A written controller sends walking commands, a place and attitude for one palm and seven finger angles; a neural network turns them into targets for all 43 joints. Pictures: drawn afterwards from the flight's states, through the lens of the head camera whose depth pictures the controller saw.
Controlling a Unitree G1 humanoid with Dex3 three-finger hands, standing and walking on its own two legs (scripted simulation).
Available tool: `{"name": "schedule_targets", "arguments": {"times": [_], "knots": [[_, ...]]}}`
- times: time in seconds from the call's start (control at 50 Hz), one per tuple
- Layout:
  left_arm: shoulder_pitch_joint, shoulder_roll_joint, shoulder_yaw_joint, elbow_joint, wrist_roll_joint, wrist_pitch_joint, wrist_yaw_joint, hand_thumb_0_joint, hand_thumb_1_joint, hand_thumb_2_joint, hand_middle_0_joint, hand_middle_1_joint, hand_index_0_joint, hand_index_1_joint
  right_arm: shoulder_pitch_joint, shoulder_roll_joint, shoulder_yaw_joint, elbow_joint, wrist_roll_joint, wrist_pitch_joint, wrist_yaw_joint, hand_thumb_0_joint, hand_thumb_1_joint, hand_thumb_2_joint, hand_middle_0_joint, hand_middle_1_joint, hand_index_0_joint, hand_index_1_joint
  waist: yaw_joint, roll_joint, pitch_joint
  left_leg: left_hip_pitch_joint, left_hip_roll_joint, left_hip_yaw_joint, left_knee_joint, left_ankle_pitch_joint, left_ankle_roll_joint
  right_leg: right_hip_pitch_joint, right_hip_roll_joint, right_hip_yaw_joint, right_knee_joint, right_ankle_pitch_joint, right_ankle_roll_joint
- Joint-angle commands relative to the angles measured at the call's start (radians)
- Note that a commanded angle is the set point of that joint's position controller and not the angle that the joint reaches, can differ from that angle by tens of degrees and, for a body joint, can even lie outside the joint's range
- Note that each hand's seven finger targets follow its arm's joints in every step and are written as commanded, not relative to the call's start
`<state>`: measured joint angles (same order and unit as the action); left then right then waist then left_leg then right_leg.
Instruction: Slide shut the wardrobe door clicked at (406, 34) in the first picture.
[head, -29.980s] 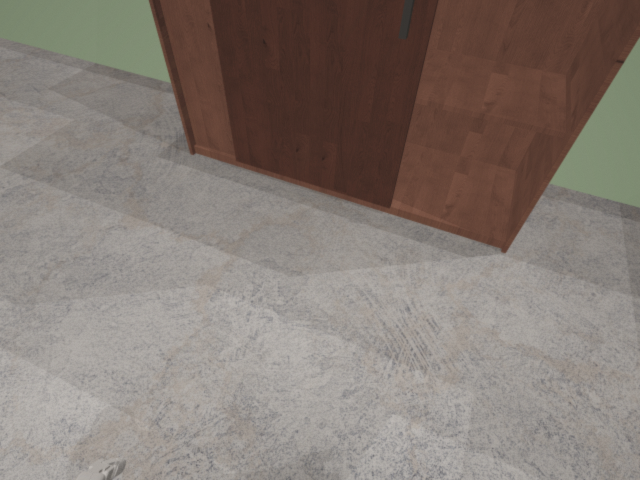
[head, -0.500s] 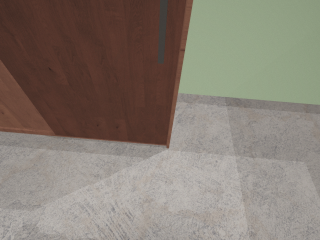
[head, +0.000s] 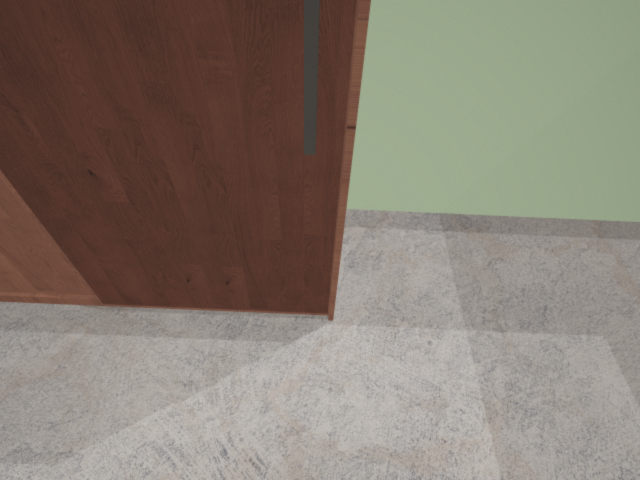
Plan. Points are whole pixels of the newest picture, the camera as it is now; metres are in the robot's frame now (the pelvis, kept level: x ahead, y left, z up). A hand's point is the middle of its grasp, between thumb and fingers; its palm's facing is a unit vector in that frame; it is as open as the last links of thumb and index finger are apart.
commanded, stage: let the arm hang, fingers relaxed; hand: left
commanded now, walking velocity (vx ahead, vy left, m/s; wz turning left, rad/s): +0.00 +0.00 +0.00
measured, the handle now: (311, 70) +0.72 +0.05 +0.15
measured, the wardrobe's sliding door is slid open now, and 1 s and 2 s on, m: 0.00 0.00 0.00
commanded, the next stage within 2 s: look to check the result in 0.04 s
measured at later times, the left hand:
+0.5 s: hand out of the picture +0.07 +0.24 -0.17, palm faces -0.04 -0.94 -0.33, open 7.4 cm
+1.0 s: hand out of the picture +0.11 +0.23 -0.16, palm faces -0.05 -0.94 -0.35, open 7.4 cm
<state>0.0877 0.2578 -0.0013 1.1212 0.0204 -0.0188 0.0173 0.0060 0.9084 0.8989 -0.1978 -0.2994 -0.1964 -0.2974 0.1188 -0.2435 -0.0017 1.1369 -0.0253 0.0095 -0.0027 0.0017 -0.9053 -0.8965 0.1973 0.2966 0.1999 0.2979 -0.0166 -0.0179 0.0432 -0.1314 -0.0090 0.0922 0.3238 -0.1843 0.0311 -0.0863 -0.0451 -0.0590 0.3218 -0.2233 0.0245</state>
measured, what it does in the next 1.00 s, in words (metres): stands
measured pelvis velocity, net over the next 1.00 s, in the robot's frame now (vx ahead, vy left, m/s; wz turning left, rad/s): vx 0.02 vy -0.02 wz -0.01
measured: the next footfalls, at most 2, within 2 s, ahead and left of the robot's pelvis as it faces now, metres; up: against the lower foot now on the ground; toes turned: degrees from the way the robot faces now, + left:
none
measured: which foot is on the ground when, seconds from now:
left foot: down 0.00-1.00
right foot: down 0.00-1.00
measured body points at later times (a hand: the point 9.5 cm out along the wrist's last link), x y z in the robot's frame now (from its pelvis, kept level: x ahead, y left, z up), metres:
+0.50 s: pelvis +0.01 -0.01 +0.00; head +0.04 +0.00 +0.45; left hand +0.07 +0.28 -0.14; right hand +0.08 -0.29 -0.14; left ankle +0.00 +0.09 -0.75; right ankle -0.03 -0.13 -0.75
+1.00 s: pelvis +0.02 -0.02 +0.00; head +0.05 -0.02 +0.45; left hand +0.11 +0.27 -0.13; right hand +0.10 -0.32 -0.13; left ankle +0.00 +0.09 -0.75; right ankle -0.03 -0.13 -0.75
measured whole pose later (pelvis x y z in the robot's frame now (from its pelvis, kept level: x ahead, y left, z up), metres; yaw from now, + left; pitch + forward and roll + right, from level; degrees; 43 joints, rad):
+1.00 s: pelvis +0.02 -0.02 +0.00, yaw +0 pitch -1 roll +0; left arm 0.08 0.34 0.00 1.13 0.02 -0.02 0.01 0.01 0.91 0.90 -0.20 -0.30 -0.20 -0.30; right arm 0.08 -0.33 0.00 1.13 -0.02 0.01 0.00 0.00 -0.90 -0.90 0.20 0.30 0.20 0.30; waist -0.01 -0.01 0.06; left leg -0.08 0.02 0.09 0.28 -0.19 0.00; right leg -0.03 -0.01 -0.06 0.27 -0.23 0.00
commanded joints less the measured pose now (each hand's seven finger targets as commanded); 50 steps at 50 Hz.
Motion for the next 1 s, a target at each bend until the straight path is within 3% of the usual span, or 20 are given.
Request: {"name": "schedule_targets", "arguments": {"times": [0.0, 0.14, 0.3, 0.54, 0.6, 0.76, 0.98], "knots": [[0.044, 0.182, 0.035, -0.03, 0.001, -0.008, 0.014, 0.0, 0.9, 0.9, -0.2, -0.3, -0.2, -0.3, 0.012, -0.18, -0.03, -0.043, 0.007, -0.019, -0.008, 0.0, -0.9, -0.9, 0.2, 0.3, 0.2, 0.3, 0.014, 0.018, -0.079, 0.051, 0.149, -0.128, -0.04, 0.26, -0.009, 0.006, -0.103, 0.072, -0.041, 0.211, -0.035], [0.038, 0.197, 0.037, -0.025, -0.002, -0.008, 0.014, 0.0, 0.9, 0.9, -0.2, -0.3, -0.2, -0.3, 0.007, -0.201, -0.035, -0.041, 0.008, -0.02, -0.013, 0.0, -0.9, -0.9, 0.2, 0.3, 0.2, 0.3, 0.01, 0.044, -0.081, 0.071, 0.15, -0.123, -0.038, 0.283, -0.01, 0.014, -0.106, 0.073, -0.045, 0.233, -0.04], [0.035, 0.227, 0.039, -0.019, -0.002, -0.009, 0.012, 0.0, 0.9, 0.9, -0.2, -0.3, -0.2, -0.3, -0.008, -0.236, -0.038, -0.045, 0.012, -0.018, -0.014, 0.0, -0.9, -0.9, 0.2, 0.3, 0.2, 0.3, 0.009, 0.016, -0.084, 0.087, 0.155, -0.127, -0.037, 0.271, -0.006, 0.014, -0.105, 0.079, -0.059, 0.233, -0.043], [-0.003, 0.269, 0.037, -0.024, -0.002, -0.012, 0.009, 0.0, 0.9, 0.9, -0.2, -0.3, -0.2, -0.3, -0.056, -0.276, -0.038, -0.055, 0.011, -0.017, -0.008, 0.0, -0.9, -0.9, 0.2, 0.3, 0.2, 0.3, 0.008, 0.024, -0.071, 0.093, 0.159, -0.128, -0.053, 0.266, -0.01, 0.014, -0.113, 0.088, -0.074, 0.252, -0.044], [-0.004, 0.277, 0.039, -0.029, -0.001, -0.015, 0.009, 0.0, 0.9, 0.9, -0.2, -0.3, -0.2, -0.3, -0.06, -0.286, -0.039, -0.06, 0.011, -0.018, -0.007, 0.0, -0.9, -0.9, 0.2, 0.3, 0.2, 0.3, 0.008, 0.006, -0.094, 0.107, 0.161, -0.128, -0.045, 0.287, -0.009, 0.025, -0.112, 0.091, -0.073, 0.285, -0.046], [-0.019, 0.287, 0.039, -0.039, -0.002, -0.018, 0.01, 0.0, 0.9, 0.9, -0.2, -0.3, -0.2, -0.3, -0.065, -0.293, -0.036, -0.067, 0.01, -0.021, -0.009, 0.0, -0.9, -0.9, 0.2, 0.3, 0.2, 0.3, 0.007, 0.022, -0.119, 0.129, 0.164, -0.121, -0.04, 0.361, -0.013, 0.053, -0.116, 0.089, -0.059, 0.363, -0.051], [-0.016, 0.288, 0.038, -0.045, -0.004, -0.017, 0.01, 0.0, 0.9, 0.9, -0.2, -0.3, -0.2, -0.3, -0.056, -0.292, -0.035, -0.065, 0.01, -0.018, -0.011, 0.0, -0.9, -0.9, 0.2, 0.3, 0.2, 0.3, 0.007, 0.016, -0.093, 0.121, 0.164, -0.112, -0.048, 0.315, -0.017, 0.051, -0.114, 0.097, -0.074, 0.364, -0.054]]}}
